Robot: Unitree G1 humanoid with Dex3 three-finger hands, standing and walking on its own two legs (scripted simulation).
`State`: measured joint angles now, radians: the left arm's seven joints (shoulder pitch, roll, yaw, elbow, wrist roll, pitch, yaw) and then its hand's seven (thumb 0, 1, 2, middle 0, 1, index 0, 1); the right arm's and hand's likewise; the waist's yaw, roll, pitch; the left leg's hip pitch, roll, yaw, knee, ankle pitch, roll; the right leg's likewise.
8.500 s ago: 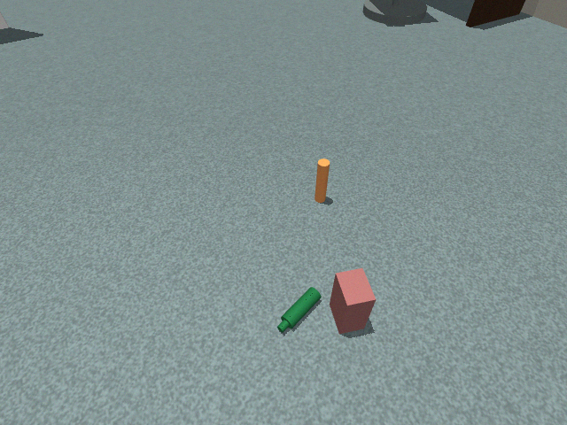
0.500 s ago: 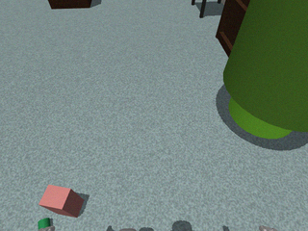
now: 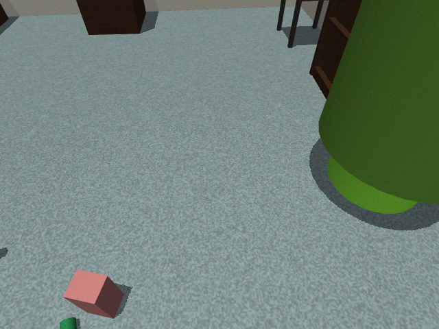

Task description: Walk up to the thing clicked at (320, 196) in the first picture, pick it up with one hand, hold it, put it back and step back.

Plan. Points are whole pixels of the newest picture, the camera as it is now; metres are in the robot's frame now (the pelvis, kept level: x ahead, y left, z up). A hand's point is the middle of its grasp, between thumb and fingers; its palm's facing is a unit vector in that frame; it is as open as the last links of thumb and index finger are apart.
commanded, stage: walk up
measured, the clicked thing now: out of the picture +0.55 +1.10 -0.66
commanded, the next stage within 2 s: stand in 0.08 s
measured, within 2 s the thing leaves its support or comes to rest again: neither
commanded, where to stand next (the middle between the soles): +0.06 +0.00 m, yaw -1 degrees
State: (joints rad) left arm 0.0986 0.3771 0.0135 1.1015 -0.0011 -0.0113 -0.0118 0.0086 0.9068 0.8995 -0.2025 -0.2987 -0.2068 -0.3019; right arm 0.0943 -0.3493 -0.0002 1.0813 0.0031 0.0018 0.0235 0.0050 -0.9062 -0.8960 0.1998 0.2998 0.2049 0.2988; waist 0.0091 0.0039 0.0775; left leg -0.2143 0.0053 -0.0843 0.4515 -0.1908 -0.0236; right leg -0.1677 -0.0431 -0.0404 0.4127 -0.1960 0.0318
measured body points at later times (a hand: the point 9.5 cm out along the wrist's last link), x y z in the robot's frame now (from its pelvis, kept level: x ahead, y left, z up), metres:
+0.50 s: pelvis +0.02 -0.01 +0.01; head +0.04 -0.01 +0.46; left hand +0.11 +0.29 -0.13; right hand +0.09 -0.31 -0.13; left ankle +0.04 +0.13 -0.74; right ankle +0.02 -0.14 -0.74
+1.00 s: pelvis +0.03 -0.01 +0.01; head +0.04 -0.02 +0.46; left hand +0.12 +0.29 -0.12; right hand +0.09 -0.32 -0.13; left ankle +0.04 +0.13 -0.74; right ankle +0.02 -0.14 -0.74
